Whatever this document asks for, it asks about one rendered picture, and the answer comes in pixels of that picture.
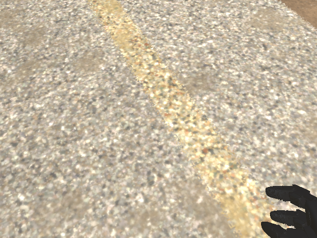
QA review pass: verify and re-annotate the right robot hand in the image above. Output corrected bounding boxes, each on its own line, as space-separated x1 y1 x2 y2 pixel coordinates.
261 184 317 238

